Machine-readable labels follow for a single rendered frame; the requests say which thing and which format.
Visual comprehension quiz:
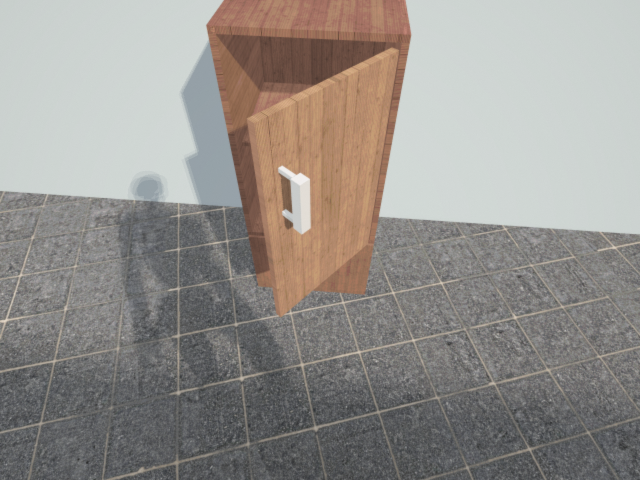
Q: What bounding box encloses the cupboard door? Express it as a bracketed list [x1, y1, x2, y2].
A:
[247, 48, 399, 317]

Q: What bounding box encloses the handle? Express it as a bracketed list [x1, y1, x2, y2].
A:
[278, 166, 311, 234]

